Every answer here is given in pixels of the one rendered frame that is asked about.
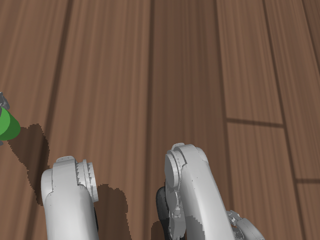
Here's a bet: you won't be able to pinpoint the left robot hand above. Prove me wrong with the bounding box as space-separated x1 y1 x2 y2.
0 92 10 146

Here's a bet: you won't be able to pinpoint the cup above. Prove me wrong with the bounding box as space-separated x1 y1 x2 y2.
0 107 21 141

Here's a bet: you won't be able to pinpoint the right robot foot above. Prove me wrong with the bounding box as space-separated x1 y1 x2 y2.
156 186 185 240

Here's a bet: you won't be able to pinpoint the right robot hand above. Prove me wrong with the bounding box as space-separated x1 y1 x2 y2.
226 210 265 240

